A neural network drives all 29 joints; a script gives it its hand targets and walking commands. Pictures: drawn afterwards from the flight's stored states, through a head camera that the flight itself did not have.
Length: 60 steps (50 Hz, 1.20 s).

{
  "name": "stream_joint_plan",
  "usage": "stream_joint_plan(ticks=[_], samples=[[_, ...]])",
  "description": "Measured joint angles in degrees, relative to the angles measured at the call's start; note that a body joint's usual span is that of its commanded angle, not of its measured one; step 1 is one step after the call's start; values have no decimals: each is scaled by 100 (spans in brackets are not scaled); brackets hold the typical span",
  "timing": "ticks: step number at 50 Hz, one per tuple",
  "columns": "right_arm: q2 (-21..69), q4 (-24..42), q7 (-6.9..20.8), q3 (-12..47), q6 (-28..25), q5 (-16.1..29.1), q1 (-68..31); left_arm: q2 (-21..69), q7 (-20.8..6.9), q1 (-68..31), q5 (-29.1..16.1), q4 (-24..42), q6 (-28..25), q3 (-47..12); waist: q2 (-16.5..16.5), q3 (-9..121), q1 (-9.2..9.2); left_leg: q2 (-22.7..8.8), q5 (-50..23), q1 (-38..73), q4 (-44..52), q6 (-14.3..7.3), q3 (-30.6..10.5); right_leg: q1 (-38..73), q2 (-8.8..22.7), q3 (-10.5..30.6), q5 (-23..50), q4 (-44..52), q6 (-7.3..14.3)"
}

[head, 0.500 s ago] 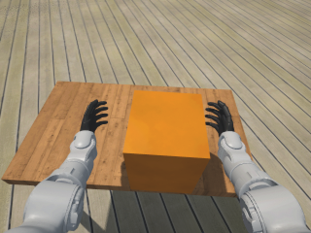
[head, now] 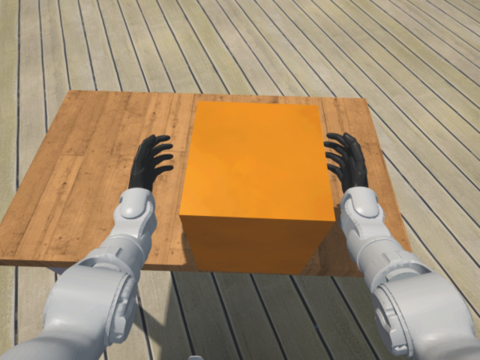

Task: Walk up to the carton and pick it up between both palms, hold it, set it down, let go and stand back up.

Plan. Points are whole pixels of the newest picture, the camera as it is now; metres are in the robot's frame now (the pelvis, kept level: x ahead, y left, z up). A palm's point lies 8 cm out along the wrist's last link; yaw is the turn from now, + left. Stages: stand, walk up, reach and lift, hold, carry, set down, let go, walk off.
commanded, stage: reach and lift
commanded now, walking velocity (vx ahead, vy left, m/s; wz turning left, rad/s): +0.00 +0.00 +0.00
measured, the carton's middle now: (252, 195) +0.42 -0.01 -0.01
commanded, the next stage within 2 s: none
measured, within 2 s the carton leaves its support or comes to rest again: neither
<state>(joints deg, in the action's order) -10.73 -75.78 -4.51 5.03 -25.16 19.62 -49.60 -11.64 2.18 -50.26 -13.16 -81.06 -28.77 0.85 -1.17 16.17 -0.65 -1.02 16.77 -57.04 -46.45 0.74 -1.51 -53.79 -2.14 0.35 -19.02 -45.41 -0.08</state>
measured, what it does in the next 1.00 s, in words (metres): stands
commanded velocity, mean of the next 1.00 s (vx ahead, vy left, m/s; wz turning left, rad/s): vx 0.00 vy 0.00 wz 0.00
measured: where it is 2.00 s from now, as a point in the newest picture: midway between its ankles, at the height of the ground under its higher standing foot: outside the picture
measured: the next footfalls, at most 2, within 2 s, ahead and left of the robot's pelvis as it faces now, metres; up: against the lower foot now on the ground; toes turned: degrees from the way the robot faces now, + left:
none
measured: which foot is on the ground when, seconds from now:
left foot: down 0.00-1.00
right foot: down 0.00-1.00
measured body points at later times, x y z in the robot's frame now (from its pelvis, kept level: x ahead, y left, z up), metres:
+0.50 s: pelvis +0.01 +0.00 +0.03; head +0.10 +0.02 +0.47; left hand +0.43 +0.15 +0.03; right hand +0.41 -0.14 +0.04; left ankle +0.03 +0.12 -0.69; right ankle +0.01 -0.12 -0.69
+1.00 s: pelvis +0.02 +0.00 +0.04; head +0.11 +0.02 +0.48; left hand +0.42 +0.15 +0.03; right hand +0.41 -0.14 +0.04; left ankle +0.03 +0.12 -0.69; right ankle +0.01 -0.12 -0.69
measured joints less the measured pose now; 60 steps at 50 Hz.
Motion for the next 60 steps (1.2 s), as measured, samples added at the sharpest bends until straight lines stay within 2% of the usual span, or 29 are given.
stream_joint_plan(ticks=[6, 11, 15, 22, 28, 38, 60], samples=[[287, -113, -146, -263, -98, -380, -72, 215, -39, -5, 447, 85, 6, 376, -4, -48, 8, -4, 74, 165, -35, 5, -31, 197, -6, -30, -60, 13, 6], [548, -286, -264, -870, -253, -955, -65, 516, 28, 116, 1033, 209, -1, 780, -1, -176, -15, -20, 75, 433, 65, 11, -73, 513, -23, -68, -26, 196, 18], [737, -317, -344, -1558, -361, -1626, 16, 717, 214, 244, 1523, 354, 3, 1295, 28, -333, -62, -31, 20, 693, 237, 9, -81, 792, -32, -74, 52, 411, 23], [1220, 302, -310, -3045, -575, -3324, 525, 802, 232, 413, 2414, 274, -362, 2103, 71, -682, -187, -9, -187, 1332, 772, -1, -87, 1443, -3, -79, 265, 959, 37], [1513, 787, -229, -3608, -567, -4041, 985, 832, 163, 620, 2764, 178, -496, 2331, 59, -773, -147, 23, -310, 1722, 1141, -32, -6, 1782, 41, -2, 373, 1261, 11], [1620, 955, -203, -3948, -588, -4483, 1093, 950, 215, 787, 2892, 354, -483, 2432, 45, -788, -66, 23, -386, 1876, 1351, -43, 38, 1928, 50, 38, 465, 1479, 0], [1686, 988, -207, -4124, -677, -4603, 1208, 1126, 235, 1029, 3248, 823, -320, 2604, 162, -853, -24, 2, -503, 2169, 1718, -21, 24, 2253, 38, 20, 617, 1912, 20]])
